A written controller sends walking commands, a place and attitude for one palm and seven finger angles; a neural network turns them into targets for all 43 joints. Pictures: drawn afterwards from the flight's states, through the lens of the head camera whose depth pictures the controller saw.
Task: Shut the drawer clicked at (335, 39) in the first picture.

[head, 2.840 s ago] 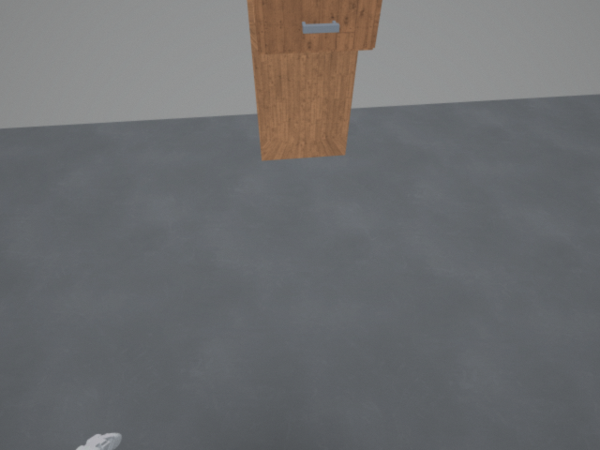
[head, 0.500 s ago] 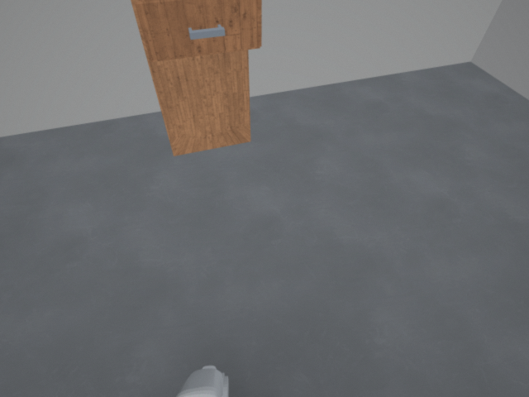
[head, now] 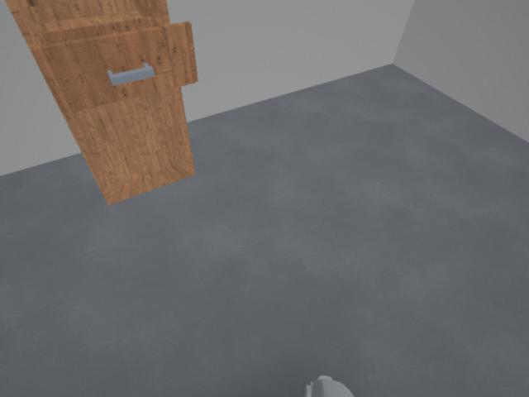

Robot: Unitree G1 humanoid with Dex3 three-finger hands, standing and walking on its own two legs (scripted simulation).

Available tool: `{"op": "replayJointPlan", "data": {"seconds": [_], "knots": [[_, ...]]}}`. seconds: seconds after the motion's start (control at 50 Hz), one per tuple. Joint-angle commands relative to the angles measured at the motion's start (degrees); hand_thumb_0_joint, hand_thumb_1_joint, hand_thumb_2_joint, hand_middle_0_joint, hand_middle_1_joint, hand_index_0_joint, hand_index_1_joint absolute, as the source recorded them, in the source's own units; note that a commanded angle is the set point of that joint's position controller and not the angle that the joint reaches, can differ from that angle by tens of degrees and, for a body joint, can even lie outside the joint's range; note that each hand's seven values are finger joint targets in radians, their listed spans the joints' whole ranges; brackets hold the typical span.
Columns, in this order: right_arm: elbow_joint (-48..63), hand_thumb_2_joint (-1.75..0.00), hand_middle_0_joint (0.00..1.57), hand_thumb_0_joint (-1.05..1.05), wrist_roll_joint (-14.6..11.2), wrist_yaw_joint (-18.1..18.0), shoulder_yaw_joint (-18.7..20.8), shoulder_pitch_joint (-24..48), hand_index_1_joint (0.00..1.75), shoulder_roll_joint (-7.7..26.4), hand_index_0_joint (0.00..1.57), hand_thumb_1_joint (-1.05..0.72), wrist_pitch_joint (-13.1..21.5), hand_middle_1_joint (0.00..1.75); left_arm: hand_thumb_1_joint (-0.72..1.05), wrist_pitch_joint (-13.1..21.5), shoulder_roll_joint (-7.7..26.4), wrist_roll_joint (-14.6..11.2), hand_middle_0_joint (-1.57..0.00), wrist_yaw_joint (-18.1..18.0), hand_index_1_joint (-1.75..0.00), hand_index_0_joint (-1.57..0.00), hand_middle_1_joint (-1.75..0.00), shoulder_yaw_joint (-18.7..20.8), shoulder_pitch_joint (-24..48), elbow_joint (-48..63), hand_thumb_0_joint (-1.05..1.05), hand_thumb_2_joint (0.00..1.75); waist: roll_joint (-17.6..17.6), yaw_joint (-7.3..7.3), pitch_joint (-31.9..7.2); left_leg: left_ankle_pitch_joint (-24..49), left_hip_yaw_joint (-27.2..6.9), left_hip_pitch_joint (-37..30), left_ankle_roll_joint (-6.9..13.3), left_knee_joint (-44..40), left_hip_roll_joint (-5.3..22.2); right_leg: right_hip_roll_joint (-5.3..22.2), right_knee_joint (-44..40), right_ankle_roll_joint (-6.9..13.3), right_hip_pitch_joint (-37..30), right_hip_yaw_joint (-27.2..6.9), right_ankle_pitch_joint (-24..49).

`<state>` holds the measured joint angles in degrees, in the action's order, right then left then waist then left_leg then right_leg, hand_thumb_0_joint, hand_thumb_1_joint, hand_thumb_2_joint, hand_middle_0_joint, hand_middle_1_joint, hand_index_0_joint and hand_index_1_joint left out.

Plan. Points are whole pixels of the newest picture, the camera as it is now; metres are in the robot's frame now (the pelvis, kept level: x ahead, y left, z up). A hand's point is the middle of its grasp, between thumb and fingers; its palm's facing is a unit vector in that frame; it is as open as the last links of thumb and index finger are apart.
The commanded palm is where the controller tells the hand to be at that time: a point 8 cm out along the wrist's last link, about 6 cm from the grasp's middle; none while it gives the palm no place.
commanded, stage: walk to a spot facing it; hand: left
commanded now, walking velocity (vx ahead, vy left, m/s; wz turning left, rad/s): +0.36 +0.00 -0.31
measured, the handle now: (130, 72) +0.91 +0.42 +0.02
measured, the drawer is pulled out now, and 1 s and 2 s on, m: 0.30 0.30 0.30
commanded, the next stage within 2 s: turn to face it in 1.00 s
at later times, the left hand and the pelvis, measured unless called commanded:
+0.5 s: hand (191, 336) +0.26 +0.15 -0.17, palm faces -0.05 -0.97 -0.22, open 7.2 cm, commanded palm none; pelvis +0.21 -0.04 +0.00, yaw -5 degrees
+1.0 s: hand (206, 236) +0.49 +0.16 -0.17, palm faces -0.18 -0.97 -0.15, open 7.3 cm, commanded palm none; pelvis +0.42 -0.01 +0.00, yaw -15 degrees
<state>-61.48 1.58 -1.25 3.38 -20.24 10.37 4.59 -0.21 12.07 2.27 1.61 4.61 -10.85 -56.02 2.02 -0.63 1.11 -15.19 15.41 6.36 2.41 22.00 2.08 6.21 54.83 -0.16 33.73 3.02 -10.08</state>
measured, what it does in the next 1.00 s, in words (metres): walks ahead: right foot, then left foot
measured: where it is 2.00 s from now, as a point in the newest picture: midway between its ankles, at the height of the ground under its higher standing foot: (289, 309)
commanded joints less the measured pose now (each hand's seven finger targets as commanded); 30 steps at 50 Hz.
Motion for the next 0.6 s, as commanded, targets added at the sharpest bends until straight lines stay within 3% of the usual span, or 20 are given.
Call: {"op": "replayJointPlan", "data": {"seconds": [0.0, 0.04, 0.1, 0.12, 0.14, 0.16, 0.18, 0.2, 0.22, 0.24, 0.26, 0.28, 0.32, 0.36, 0.4, 0.52, 0.56, 0.58], "knots": [[0.71, -0.90, 0.20, 0.00, -0.05, 0.24, 0.47, -6.48, 0.30, 6.07, 0.20, -0.90, 1.01, 0.30, 0.90, 0.38, -0.76, -0.12, -0.20, 0.74, -0.30, -0.20, -0.30, -1.00, 5.95, 4.17, 0.00, 0.90, -6.79, -2.07, 5.61, 13.93, -8.48, -2.20, 5.31, -11.40, 16.77, 0.59, -9.92, 0.04, 1.74, 1.58, 1.63], [-0.21, -0.90, 0.20, 0.00, 0.22, 0.34, 0.45, -7.99, 0.30, 6.33, 0.20, -0.90, 0.65, 0.30, 0.90, 0.69, -0.46, -0.32, -0.20, 0.66, -0.30, -0.20, -0.30, -1.12, 8.57, 4.73, 0.00, 0.90, -6.68, -2.78, 5.81, 15.62, -8.22, -3.53, 5.24, -10.41, 17.36, -0.38, -12.97, 0.73, 0.13, 2.52, -0.09], [-0.85, -0.90, 0.20, 0.00, 0.51, 0.26, 0.41, -8.27, 0.30, 7.22, 0.20, -0.90, 0.20, 0.30, 0.90, 1.25, -0.02, -0.39, -0.20, 0.62, -0.30, -0.20, -0.30, -1.07, 8.78, 4.92, 0.00, 0.90, -7.73, -2.07, 5.16, 22.86, -5.94, -6.27, 4.42, -6.17, 17.86, -2.20, -18.20, 2.29, -4.45, 4.26, -3.36], [-1.09, -0.90, 0.20, 0.00, 0.40, 0.17, 0.34, -8.42, 0.30, 7.55, 0.20, -0.90, 0.02, 0.30, 0.90, 1.61, 0.47, -0.32, -0.20, 0.52, -0.30, -0.20, -0.30, -0.92, 6.50, 4.07, 0.00, 0.90, -7.12, -0.94, 3.28, 30.14, -4.72, -6.59, 3.83, -1.36, 17.30, -3.78, -20.91, 3.07, -9.49, 5.68, -4.28], [-1.32, -0.90, 0.20, 0.00, 0.13, 0.30, 0.21, -8.49, 0.30, 7.32, 0.20, -0.90, -0.17, 0.30, 0.90, 2.12, 1.52, -0.20, -0.20, 0.23, -0.30, -0.20, -0.30, -0.68, 1.10, 2.18, 0.00, 0.90, -5.39, 1.63, 0.45, 37.08, -2.90, -4.78, 2.45, 6.79, 15.37, -6.39, -24.51, 3.98, -18.38, 7.72, -2.47], [-1.04, -0.90, 0.20, 0.00, -0.40, 0.61, 0.11, -6.87, 0.30, 7.41, 0.20, -0.90, -0.07, 0.30, 0.90, 2.74, 4.00, -0.04, -0.20, -0.12, -0.30, -0.20, -0.30, 0.11, -8.21, -0.83, 0.00, 0.90, -4.23, 6.14, -4.83, 35.33, -0.44, 1.97, 0.26, 18.36, 13.51, -4.94, -25.69, 5.48, -32.39, 5.46, 0.67], [0.49, -0.90, 0.20, 0.00, -1.13, 1.13, -0.40, -7.89, 0.30, 4.45, 0.20, -0.90, 0.20, 0.30, 0.90, 3.52, 10.47, -0.10, -0.20, -0.92, -0.30, -0.20, -0.30, 1.78, -16.14, -3.01, 0.00, 0.90, 7.05, 8.57, -12.30, 13.75, 1.83, 17.82, -2.48, 36.05, 8.30, 9.54, -28.38, 10.58, -48.76, -12.90, 1.10], [2.35, -0.90, 0.20, 0.00, -1.33, 0.81, -0.66, -5.51, 0.30, 3.51, 0.20, -0.90, 0.35, 0.30, 0.90, 3.45, 14.78, -1.44, -0.20, -1.20, -0.30, -0.20, -0.30, 2.37, -19.87, -4.16, 0.00, 0.90, 10.69, 8.05, -14.02, -17.59, -3.50, 29.35, -3.76, 50.87, 2.06, 19.59, -34.45, 16.37, -52.77, -30.84, 10.36], [2.65, -0.90, 0.20, 0.00, -1.33, 0.84, -0.14, -1.05, 0.30, 4.50, 0.20, -0.90, 0.11, 0.30, 0.90, 3.36, 14.56, -1.86, -0.20, -1.46, -0.30, -0.20, -0.30, 2.37, -17.39, -3.74, 0.00, 0.90, 6.88, 8.66, -12.39, -15.68, -10.39, 30.94, -2.89, 55.52, 4.83, 19.10, -36.55, 16.32, -46.50, -29.67, 6.67], [3.39, -0.90, 0.20, 0.00, -1.16, 0.76, 0.35, 2.25, 0.30, 4.29, 0.20, -0.90, -0.19, 0.30, 0.90, 3.15, 11.23, -1.88, -0.20, -1.81, -0.30, -0.20, -0.30, 1.59, -12.56, -2.61, 0.00, 0.90, 0.72, 6.56, -5.06, -10.57, -12.31, 32.29, -2.61, 56.01, 6.74, 17.56, -38.50, 15.08, -38.54, -25.83, 3.22], [2.78, -0.90, 0.20, 0.00, -0.65, 0.90, 0.09, 2.27, 0.30, 2.97, 0.20, -0.90, -0.79, 0.30, 0.90, 3.41, 8.42, -1.64, -0.20, -2.05, -0.30, -0.20, -0.30, 0.64, -8.38, -1.94, 0.00, 0.90, -0.66, 3.95, -0.36, -6.29, -13.35, 30.90, -2.89, 52.46, 8.73, 14.64, -40.05, 12.64, -30.68, -19.00, 2.91], [1.83, -0.90, 0.20, 0.00, -0.24, 0.96, 0.01, -0.02, 0.30, 1.82, 0.20, -0.90, -1.65, 0.30, 0.90, 3.74, 6.04, -1.41, -0.20, -2.17, -0.30, -0.20, -0.30, -0.11, -6.07, -1.60, 0.00, 0.90, 0.28, 1.51, 1.17, -3.94, -12.91, 27.48, -3.35, 49.45, 9.13, 12.35, -41.87, 10.89, -24.56, -14.24, 2.36], [0.45, -0.90, 0.20, 0.00, 0.01, 1.19, -0.02, -3.93, 0.30, 0.62, 0.20, -0.90, -2.80, 0.30, 0.90, 4.21, 4.14, -1.03, -0.20, -2.26, -0.30, -0.20, -0.30, -0.68, -4.70, -1.80, 0.00, 0.90, 3.28, -1.20, 1.49, -1.88, -11.61, 23.71, -4.29, 43.89, 8.89, 9.35, -43.47, 9.55, -19.36, -8.30, 1.83], [1.02, -0.90, 0.20, 0.00, 0.13, 1.62, 0.22, -3.71, 0.30, -0.37, 0.20, -0.90, -3.22, 0.30, 0.90, 4.62, 3.25, -0.79, -0.20, -2.33, -0.30, -0.20, -0.30, -0.34, -5.28, -1.59, 0.00, 0.90, 4.14, -1.65, 2.11, 0.68, -10.77, 22.63, -4.79, 38.50, 8.51, 7.77, -44.60, 9.62, -16.70, -6.22, -0.04], [2.77, -0.90, 0.20, 0.00, 0.08, 2.17, 0.26, 0.19, 0.30, -0.05, 0.20, -0.90, -3.09, 0.30, 0.90, 4.73, 3.98, -0.93, -0.20, -2.09, -0.30, -0.20, -0.30, -0.43, -6.30, -1.99, 0.00, 0.90, 4.60, -0.66, 3.12, 2.28, -10.19, 23.70, -4.99, 32.58, 8.05, 7.29, -45.44, 9.86, -18.05, -6.43, -2.69], [6.83, -0.90, 0.20, 0.00, -0.26, 3.25, 0.28, 9.75, 0.30, 1.98, 0.20, -0.90, -1.75, 0.30, 0.90, 4.54, 6.73, -0.71, -0.20, -1.90, -0.30, -0.20, -0.30, -0.20, -9.35, -3.65, 0.00, 0.90, 4.65, 1.44, 5.75, 2.28, -8.79, 19.29, -3.68, 17.86, 6.14, 9.13, -43.93, 9.40, -21.07, -8.31, -6.81], [6.37, -0.90, 0.20, 0.00, -0.29, 3.02, 0.38, 7.45, 0.30, 3.05, 0.20, -0.90, -1.23, 0.30, 0.90, 4.24, 7.40, -0.75, -0.20, -1.86, -0.30, -0.20, -0.30, -0.03, -9.27, -3.99, 0.00, 0.90, 1.24, -0.26, 5.42, 2.15, -6.87, 12.29, -3.43, 12.56, 4.64, 8.39, -40.08, 8.52, -20.31, -7.48, -5.28], [5.05, -0.90, 0.20, 0.00, -0.10, 2.65, 0.58, 3.44, 0.30, 4.24, 0.20, -0.90, -0.89, 0.30, 0.90, 4.02, 7.12, -0.96, -0.20, -1.77, -0.30, -0.20, -0.30, -0.04, -8.93, -4.12, 0.00, 0.90, -0.94, -2.23, 4.03, 2.53, -5.92, 4.30, -3.18, 9.12, 3.18, 6.10, -34.06, 7.38, -17.51, -5.31, -2.02]]}}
